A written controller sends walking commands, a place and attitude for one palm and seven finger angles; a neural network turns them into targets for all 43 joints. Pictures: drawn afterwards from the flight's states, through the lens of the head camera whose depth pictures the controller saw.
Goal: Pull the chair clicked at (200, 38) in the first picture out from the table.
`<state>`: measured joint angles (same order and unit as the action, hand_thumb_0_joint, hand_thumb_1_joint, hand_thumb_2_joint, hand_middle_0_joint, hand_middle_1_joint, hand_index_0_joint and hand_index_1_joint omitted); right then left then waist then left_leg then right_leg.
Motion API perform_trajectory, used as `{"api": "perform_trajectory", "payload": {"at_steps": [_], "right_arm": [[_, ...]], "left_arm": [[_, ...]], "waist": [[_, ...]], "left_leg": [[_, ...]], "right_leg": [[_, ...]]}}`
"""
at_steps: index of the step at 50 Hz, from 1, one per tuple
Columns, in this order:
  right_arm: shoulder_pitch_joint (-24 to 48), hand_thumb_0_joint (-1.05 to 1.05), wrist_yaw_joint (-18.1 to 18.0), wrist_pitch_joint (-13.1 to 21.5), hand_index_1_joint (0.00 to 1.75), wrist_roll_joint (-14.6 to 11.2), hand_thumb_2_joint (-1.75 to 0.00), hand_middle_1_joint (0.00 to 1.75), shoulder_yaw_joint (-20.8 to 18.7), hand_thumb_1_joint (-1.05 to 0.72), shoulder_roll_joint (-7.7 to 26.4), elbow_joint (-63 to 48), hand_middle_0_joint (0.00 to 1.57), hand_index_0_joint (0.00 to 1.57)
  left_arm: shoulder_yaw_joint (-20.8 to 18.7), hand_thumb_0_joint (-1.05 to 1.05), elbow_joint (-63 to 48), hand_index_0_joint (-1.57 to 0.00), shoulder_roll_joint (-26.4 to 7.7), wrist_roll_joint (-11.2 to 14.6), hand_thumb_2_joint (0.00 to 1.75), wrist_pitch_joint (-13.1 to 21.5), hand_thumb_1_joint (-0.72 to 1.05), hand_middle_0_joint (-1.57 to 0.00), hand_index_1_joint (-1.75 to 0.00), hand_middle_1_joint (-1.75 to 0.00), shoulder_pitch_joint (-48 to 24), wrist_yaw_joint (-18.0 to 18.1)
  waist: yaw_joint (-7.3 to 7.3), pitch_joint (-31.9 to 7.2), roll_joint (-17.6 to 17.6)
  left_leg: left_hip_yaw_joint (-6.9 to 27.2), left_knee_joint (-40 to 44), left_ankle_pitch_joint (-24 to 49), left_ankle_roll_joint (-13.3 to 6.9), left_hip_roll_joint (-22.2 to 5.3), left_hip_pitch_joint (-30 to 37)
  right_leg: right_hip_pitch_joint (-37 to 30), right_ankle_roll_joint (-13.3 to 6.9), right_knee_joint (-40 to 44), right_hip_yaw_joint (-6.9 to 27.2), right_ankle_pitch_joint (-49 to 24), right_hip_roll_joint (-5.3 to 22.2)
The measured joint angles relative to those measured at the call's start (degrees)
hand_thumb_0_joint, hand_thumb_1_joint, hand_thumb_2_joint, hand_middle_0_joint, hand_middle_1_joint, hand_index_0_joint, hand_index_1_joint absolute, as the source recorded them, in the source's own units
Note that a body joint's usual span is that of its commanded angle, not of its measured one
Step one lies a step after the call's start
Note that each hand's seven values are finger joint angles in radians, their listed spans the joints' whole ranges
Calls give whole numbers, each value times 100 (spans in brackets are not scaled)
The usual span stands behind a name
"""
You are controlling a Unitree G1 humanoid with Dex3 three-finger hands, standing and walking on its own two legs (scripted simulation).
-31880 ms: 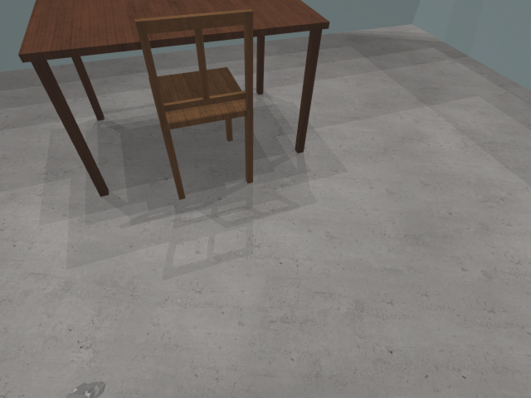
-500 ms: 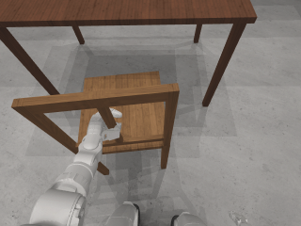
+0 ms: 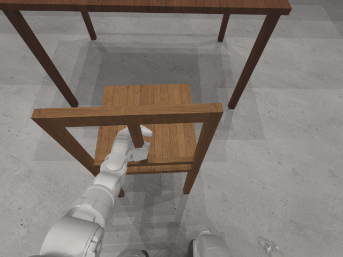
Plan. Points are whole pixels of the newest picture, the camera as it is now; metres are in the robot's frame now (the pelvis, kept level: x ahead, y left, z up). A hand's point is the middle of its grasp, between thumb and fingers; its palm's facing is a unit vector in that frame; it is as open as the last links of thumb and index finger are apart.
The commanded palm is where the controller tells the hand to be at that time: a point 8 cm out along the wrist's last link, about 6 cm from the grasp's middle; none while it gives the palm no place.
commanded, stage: step backward, pulling the chair out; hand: left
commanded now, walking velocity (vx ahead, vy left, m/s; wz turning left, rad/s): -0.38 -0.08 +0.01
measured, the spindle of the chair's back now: (139, 144) +0.40 +0.10 -0.09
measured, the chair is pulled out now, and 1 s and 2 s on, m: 0.45 0.65 0.65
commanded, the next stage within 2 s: stop walking, hand still on the chair in 0.24 s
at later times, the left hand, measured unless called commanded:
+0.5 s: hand (132, 192) +0.26 +0.10 -0.06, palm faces -0.13 -0.98 -0.13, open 5.6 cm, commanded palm +0.25 +0.15 -0.05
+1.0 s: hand (128, 228) +0.18 +0.10 -0.06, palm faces -0.11 -0.98 -0.15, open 5.7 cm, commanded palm +0.17 +0.16 -0.05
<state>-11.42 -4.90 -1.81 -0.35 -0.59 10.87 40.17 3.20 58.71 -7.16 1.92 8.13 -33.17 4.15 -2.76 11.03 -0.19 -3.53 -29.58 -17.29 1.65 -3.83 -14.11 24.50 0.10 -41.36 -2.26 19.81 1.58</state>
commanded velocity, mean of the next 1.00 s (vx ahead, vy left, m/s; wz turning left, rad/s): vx -0.03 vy -0.04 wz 0.01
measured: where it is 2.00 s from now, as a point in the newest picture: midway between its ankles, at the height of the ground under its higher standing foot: outside the picture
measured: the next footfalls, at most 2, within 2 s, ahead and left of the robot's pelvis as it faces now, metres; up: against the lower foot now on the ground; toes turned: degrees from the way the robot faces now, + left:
right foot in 0.06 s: +0.05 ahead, -0.11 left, +0.00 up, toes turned -3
left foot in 0.34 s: -0.06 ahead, +0.16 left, +0.00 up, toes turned +2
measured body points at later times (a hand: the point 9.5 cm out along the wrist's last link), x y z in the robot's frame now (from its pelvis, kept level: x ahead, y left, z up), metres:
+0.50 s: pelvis -0.10 +0.02 -0.01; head -0.02 +0.01 +0.44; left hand +0.26 +0.16 -0.05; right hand -0.03 -0.25 -0.13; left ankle -0.09 +0.16 -0.74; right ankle -0.08 -0.10 -0.73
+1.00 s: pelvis -0.10 +0.02 +0.00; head -0.09 +0.00 +0.45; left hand +0.18 +0.16 -0.05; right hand +0.02 -0.24 -0.11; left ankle -0.10 +0.16 -0.74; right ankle -0.08 -0.10 -0.74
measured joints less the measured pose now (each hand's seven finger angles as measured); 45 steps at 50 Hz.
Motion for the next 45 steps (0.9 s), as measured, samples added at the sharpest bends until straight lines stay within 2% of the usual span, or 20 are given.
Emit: {"api": "perform_trajectory", "payload": {"at_steps": [3,5,7,9,11,14,17,18,20,23,25,26,29,34,45], "right_arm": [[-162,1,102,84,30,-37,-90,29,116,-90,-211,194,20,21],[-7,0,37,149,30,-108,-90,30,30,-93,-133,320,21,21],[115,-1,-4,185,30,-160,-90,30,21,-94,-7,412,21,21],[170,-1,-44,219,30,-191,-90,30,-6,-94,98,447,21,21],[185,0,-97,243,30,-173,-90,30,-9,-94,228,450,21,21],[148,0,-170,247,30,-162,-90,30,-19,-93,454,411,20,21],[43,1,-235,265,30,-175,-90,29,-74,-92,650,363,20,21],[51,1,-255,251,30,-173,-90,29,-105,-92,614,378,20,21],[-35,1,-218,166,30,-153,-90,29,-131,-92,501,222,20,20],[-258,1,-138,152,30,-110,-90,29,-83,-91,321,11,20,20],[-405,1,-55,155,30,-121,-90,29,-21,-91,207,-43,20,20],[-419,1,-13,152,30,-131,-90,29,22,-91,172,-27,20,20],[-364,1,51,139,30,-159,-90,29,129,-91,99,69,20,20],[-307,1,-5,80,30,-170,-90,30,202,-90,20,185,20,21],[-82,1,-147,67,30,-110,-90,29,74,-91,247,105,20,21]], "left_arm": [[-91,6,196,-50,-8,-6,76,185,64,-21,-145,-120,36,-69],[-262,6,344,-50,5,65,77,320,63,-22,-145,-119,-6,-54],[-369,7,471,-50,-10,118,77,390,62,-23,-145,-117,-74,-47],[-425,8,533,-49,-34,107,78,330,62,-24,-145,-116,-152,-32],[-466,8,556,-49,-36,73,77,273,62,-23,-145,-116,-189,-12],[-439,8,536,-49,4,15,77,198,63,-22,-145,-118,-180,33],[-268,7,476,-49,69,16,77,152,63,-22,-145,-122,-150,48],[-202,6,443,-49,44,25,77,136,63,-21,-145,-123,-163,44],[-117,6,133,-49,-14,36,76,3,65,-20,-145,-123,-8,33],[-59,7,-263,-49,-46,89,76,-124,66,-19,-145,-123,330,-27],[-28,7,-457,-49,-35,99,76,-149,65,-19,-145,-123,540,-93],[-33,7,-535,-49,-25,109,76,-141,65,-20,-145,-123,630,-116],[-64,8,-631,-49,31,139,77,-93,64,-21,-145,-120,840,-135],[-31,9,-620,-49,109,119,78,-96,62,-24,-145,-119,1204,-96],[197,9,-630,-50,277,19,78,-106,62,-24,-145,-121,1876,-8]], "waist": [[105,-49,99],[34,116,422],[-17,183,458],[-25,177,299],[-77,131,158],[-182,-1,78],[-238,-158,129],[-232,-129,3],[-143,-66,-177],[-72,-98,-104],[-4,-152,0],[46,-137,83],[2,-24,376],[10,-253,306],[90,-766,210]], "left_leg": [[-15,-301,-91,65,-51,-141],[96,-724,-9,73,-258,-348],[339,-1446,-536,105,-104,-681],[476,-2116,-999,123,137,-952],[504,-2265,-1090,133,239,-1030],[451,-1563,-827,125,208,-765],[317,-304,-79,87,66,-184],[255,-208,2,71,138,-145],[143,-219,22,25,201,-108],[147,-224,45,15,93,-151],[189,-284,48,50,28,-221],[203,-348,26,80,-35,-242],[346,-355,50,143,-205,-184],[305,-36,236,136,-82,-2],[166,214,307,93,17,274]], "right_leg": [[-635,-68,978,-86,-561,-144],[-763,-170,1241,-170,-724,-353],[-677,-216,1260,-135,-821,-340],[-532,-208,1228,-35,-906,-203],[-412,-176,1245,12,-1007,-75],[-226,-92,1232,4,-1125,45],[-2,12,1046,-55,-1143,56],[43,48,961,-10,-1138,138],[53,73,764,126,-758,136],[-120,41,330,82,100,-31],[-527,11,672,45,-48,-98],[-668,-28,976,22,-516,-156],[-911,-135,1304,-124,-802,-330],[-923,-157,1239,-99,-680,-211],[-1066,-83,1284,30,-677,-117]]}}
